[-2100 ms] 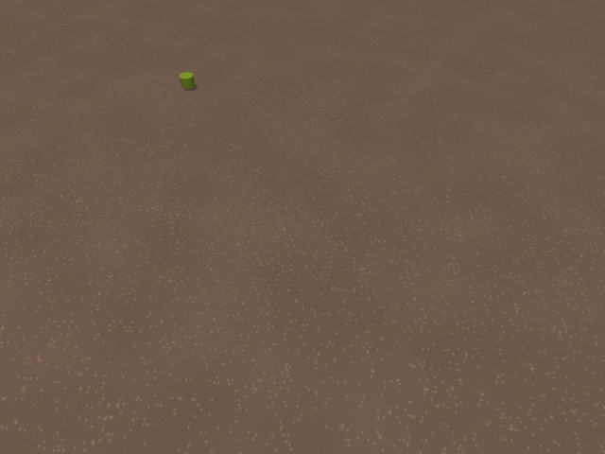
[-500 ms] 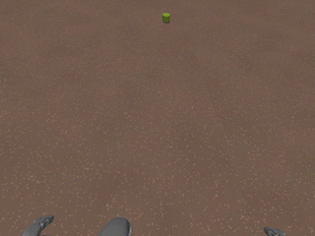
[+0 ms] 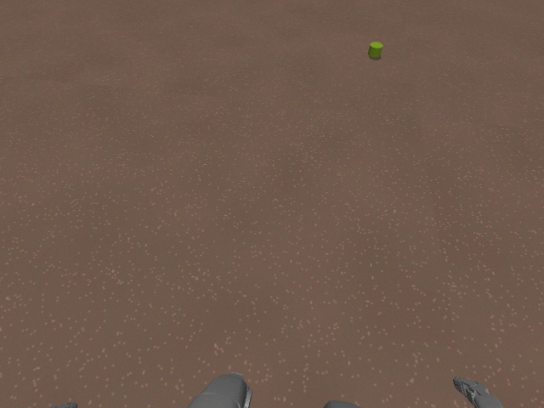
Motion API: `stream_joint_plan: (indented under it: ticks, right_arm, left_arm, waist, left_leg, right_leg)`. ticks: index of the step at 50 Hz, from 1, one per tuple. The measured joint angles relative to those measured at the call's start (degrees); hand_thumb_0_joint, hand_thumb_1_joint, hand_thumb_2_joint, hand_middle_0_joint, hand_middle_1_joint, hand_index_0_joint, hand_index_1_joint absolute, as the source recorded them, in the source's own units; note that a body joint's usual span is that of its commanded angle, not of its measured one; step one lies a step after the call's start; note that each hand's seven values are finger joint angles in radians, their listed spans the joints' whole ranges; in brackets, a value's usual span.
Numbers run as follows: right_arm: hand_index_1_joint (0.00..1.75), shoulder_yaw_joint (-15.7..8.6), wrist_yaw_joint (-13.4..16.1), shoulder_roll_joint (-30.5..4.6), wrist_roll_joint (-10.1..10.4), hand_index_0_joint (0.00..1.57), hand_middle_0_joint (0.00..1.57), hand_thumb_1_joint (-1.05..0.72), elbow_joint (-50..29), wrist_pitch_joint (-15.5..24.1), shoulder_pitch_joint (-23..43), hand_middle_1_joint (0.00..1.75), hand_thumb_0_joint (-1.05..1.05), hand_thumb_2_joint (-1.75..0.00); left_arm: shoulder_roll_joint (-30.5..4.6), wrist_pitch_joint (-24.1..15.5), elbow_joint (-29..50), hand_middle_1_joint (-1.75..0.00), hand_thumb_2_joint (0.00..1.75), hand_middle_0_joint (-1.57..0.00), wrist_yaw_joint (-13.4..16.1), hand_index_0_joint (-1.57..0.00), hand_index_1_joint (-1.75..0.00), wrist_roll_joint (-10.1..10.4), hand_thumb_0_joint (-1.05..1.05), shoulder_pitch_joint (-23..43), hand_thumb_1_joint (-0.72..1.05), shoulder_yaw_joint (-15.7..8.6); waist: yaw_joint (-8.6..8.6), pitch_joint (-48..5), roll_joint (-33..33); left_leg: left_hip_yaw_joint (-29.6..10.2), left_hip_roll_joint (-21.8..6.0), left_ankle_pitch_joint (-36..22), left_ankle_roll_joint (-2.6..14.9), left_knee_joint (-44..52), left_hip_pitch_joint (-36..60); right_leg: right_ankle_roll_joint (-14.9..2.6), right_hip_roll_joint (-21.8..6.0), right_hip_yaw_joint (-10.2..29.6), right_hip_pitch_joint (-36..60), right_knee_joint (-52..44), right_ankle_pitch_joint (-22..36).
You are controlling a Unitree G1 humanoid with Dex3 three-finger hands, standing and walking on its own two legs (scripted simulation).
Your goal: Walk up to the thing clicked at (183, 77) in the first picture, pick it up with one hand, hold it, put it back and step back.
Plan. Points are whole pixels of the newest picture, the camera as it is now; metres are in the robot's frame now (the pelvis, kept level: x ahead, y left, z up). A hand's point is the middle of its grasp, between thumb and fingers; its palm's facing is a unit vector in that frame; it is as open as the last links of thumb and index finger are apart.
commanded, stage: walk up
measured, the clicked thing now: (375, 49) +2.36 -0.61 -0.72
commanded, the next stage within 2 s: stand in 1.02 s
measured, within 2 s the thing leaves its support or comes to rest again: neither
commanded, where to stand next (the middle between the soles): +0.07 +0.00 m, yaw +7 degrees
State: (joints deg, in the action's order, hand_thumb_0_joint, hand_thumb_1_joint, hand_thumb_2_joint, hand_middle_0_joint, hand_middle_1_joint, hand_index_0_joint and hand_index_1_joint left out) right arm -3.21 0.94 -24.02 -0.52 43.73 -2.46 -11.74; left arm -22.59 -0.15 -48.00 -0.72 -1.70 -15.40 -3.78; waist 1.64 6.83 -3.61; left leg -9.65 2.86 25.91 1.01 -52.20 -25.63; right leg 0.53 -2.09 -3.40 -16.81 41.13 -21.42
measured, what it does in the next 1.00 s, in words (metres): steps on the spot: left foot, then right foot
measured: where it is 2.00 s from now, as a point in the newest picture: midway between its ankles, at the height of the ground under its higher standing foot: outside the picture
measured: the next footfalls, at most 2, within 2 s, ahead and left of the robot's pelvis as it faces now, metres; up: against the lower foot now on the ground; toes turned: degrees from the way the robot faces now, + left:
left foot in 0.26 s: +0.05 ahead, +0.15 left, +0.00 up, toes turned +5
right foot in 0.54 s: +0.04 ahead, -0.12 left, +0.00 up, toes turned -10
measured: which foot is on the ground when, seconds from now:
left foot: up 0.00-0.24, down 0.26-1.00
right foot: down 0.00-0.30, up 0.32-0.52, down 0.54-1.00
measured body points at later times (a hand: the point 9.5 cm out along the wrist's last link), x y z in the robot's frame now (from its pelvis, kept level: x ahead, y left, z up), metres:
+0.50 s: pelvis +0.00 +0.02 +0.01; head +0.03 +0.05 +0.46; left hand +0.03 +0.34 -0.12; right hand +0.12 -0.27 -0.09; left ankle +0.01 +0.14 -0.71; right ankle +0.03 -0.13 -0.70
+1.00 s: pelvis +0.00 +0.01 +0.03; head +0.01 +0.02 +0.47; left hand +0.04 +0.33 -0.10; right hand +0.15 -0.26 -0.10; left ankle +0.01 +0.15 -0.71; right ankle +0.03 -0.13 -0.71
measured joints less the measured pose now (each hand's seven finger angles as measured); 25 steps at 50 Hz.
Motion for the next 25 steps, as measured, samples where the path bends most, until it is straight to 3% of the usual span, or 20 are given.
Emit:
stream_joint_plan:
  ticks: [2, 5, 12, 14, 15, 19, 25]
  right_arm:
    - [0.3, 0.18, -0.14, 0.22, 0.01, 0.21, 0.2, -0.9, 0.85, -0.24, 0.02, 0.3, 0.01, -0.9]
    - [0.3, -0.15, -1.07, -0.45, 0.21, 0.21, 0.2, -0.9, 1.22, 0.35, -0.69, 0.3, 0.01, -0.9]
    - [0.3, -0.09, -2.34, 0.02, -0.08, 0.21, 0.2, -0.9, 3.57, 1.18, -2.22, 0.3, 0.01, -0.9]
    - [0.3, -0.01, -2.09, 0.94, -0.28, 0.21, 0.2, -0.9, 4.54, 2.14, -2.46, 0.3, 0.01, -0.9]
    - [0.3, 0.07, -1.86, 1.76, -0.57, 0.21, 0.2, -0.9, 5.01, 2.5, -2.27, 0.3, 0.01, -0.9]
    - [0.3, 1.36, -1.39, 2.9, -0.83, 0.21, 0.2, -0.9, 5.53, 3.39, -3.28, 0.3, 0.01, -0.9]
    - [0.3, 2.43, -0.79, 3.03, -0.18, 0.21, 0.2, -0.9, 5.98, 3.86, -1.83, 0.3, 0.01, -0.9]
  left_arm:
    - [0.31, -0.03, -0.08, -0.3, 0.9, -0.2, 0.0, -0.2, -0.3, -0.06, 0.01, -0.31, 0.9, 0.19]
    - [1.1, -0.53, 0.01, -0.3, 0.9, -0.21, 0.15, -0.2, -0.3, -0.11, 0.01, -0.65, 0.9, 0.59]
    - [-1.11, -0.94, 2.55, -0.3, 0.9, -0.21, -0.49, -0.2, -0.3, -0.59, 0.01, -0.78, 0.9, 0.17]
    - [-2.41, -0.29, 2.72, -0.3, 0.9, -0.21, -0.44, -0.2, -0.3, 0.01, 0.01, -0.32, 0.9, -0.05]
    - [-2.9, 0.2, 2.35, -0.3, 0.9, -0.21, -0.21, -0.2, -0.3, 0.39, 0.01, 0.03, 0.9, -0.25]
    - [-1.82, 1.97, -0.29, -0.3, 0.9, -0.2, 0.29, -0.2, -0.3, 1.43, 0.01, 0.97, 0.9, 0.45]
    - [-0.32, 1.04, -2.03, -0.3, 0.9, -0.2, 0.05, -0.2, -0.3, 1.93, 0.01, 2.05, 0.9, 1.34]
  waist:
    - [1.16, -0.15, 1.07]
    - [1.14, -0.55, 0.65]
    - [0.92, -0.23, 1.63]
    - [0.88, 0.33, 4.02]
    - [1.15, 1.03, 6.04]
    - [-0.59, -0.34, 6.33]
    - [-1.13, -1.14, 6.28]
  left_leg:
    - [2.61, 1.5, 3.16, -0.18, -7.58, -1.71]
    - [4.25, 0.85, 0.64, -0.49, -10.88, -2.49]
    - [7.78, -2.8, -1.13, -0.88, 8.31, 4.7]
    - [9.03, -1.59, -8.02, -0.61, 14.45, 7.57]
    - [9.95, -0.4, -8.45, -0.47, 14.31, 8.13]
    - [7.97, -0.72, -7.0, 0.41, 12.92, 7.85]
    - [6.72, -1.32, -7.61, -0.32, 13.66, 7.54]
  right_leg:
    - [-0.45, -1.88, 0.84, 0.67, -0.98, 0.35]
    - [-0.27, -3.53, 0.16, 2.06, -4.5, 2.19]
    - [0.67, -5.13, -2.67, 1.28, -3.52, 1.44]
    - [0.65, -6.86, -2.42, -0.11, 0.65, -0.86]
    - [-0.4, -7.97, -0.91, -0.93, 3.25, -1.71]
    - [-1.65, -3.57, 2.97, -3.31, 10.34, -10.34]
    - [-2.0, -1.93, 2.92, -1.97, 3.19, -6.02]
